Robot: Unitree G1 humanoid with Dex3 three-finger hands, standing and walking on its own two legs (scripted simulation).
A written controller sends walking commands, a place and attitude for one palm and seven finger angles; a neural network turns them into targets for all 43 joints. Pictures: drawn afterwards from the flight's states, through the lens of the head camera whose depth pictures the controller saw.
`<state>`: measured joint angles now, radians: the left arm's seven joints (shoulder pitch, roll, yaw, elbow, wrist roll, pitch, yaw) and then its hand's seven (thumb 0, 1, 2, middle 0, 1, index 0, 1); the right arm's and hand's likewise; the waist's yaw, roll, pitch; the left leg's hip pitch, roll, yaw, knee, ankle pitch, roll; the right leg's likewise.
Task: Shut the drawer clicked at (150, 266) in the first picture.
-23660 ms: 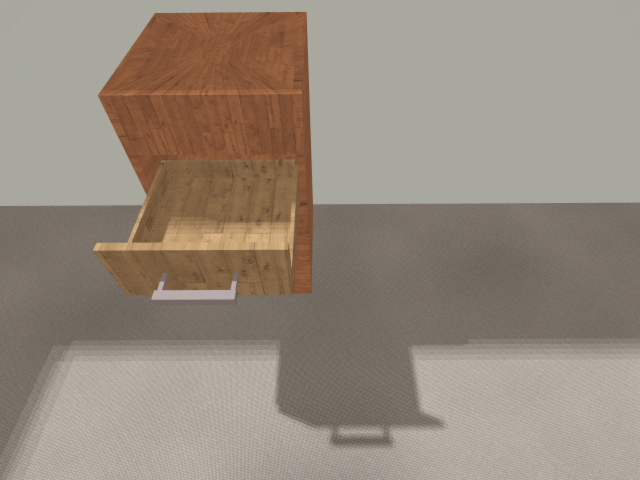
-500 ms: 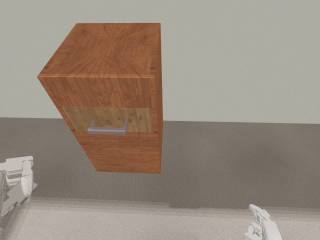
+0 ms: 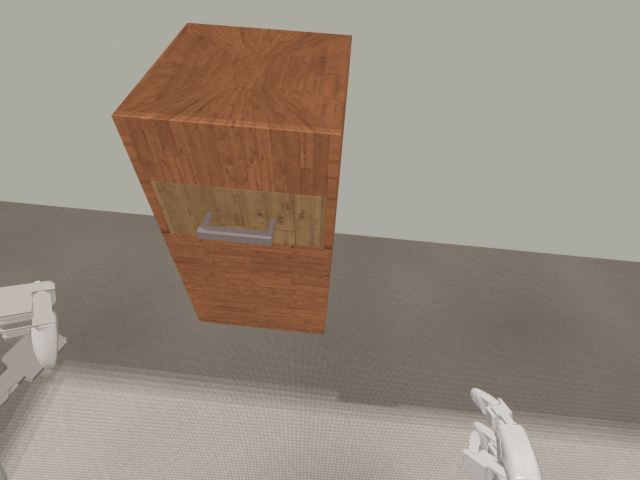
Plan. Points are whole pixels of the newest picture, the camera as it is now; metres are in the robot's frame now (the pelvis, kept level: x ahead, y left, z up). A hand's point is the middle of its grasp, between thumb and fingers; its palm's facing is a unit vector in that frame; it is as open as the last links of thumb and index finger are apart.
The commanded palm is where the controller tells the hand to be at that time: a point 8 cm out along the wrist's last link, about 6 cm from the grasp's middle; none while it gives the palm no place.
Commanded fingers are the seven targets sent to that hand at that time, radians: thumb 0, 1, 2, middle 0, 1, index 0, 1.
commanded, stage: step back with the hand held close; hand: left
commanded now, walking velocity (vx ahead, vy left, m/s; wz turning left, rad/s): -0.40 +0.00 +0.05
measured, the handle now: (237, 227) +0.65 +0.24 -0.20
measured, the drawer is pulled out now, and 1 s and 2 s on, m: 0.00 0.00 0.00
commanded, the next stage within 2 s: stop stepping back and stand still in 0.94 s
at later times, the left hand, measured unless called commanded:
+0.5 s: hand (64, 358) +0.18 +0.22 +0.18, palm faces +0.35 -0.78 -0.51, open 3.2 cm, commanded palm +0.10 +0.27 +0.19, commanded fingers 0.00 0.90 0.90 -1.40 -1.60 -1.40 -1.60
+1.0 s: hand (166, 433) +0.13 +0.13 +0.17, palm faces +0.10 -0.81 -0.57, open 3.2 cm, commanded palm +0.03 +0.21 +0.19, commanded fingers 0.00 0.90 0.90 -1.40 -1.60 -1.40 -1.60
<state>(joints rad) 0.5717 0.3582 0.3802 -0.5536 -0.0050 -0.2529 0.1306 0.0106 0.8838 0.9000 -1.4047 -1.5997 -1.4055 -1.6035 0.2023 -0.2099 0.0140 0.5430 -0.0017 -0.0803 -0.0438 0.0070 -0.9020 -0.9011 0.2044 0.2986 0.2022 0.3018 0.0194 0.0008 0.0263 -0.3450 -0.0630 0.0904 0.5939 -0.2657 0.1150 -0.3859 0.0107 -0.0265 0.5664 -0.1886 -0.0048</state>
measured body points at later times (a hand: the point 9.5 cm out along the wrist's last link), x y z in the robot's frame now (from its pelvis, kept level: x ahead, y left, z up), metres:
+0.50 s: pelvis -0.03 -0.01 -0.01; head +0.01 +0.01 +0.44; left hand +0.15 +0.26 +0.20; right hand +0.13 -0.27 -0.08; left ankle +0.03 +0.05 -0.72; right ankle +0.07 -0.12 -0.73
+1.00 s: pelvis -0.11 -0.06 +0.00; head +0.01 -0.05 +0.43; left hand +0.12 +0.17 +0.20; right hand +0.10 -0.29 -0.09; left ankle +0.04 +0.05 -0.73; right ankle -0.22 -0.16 -0.73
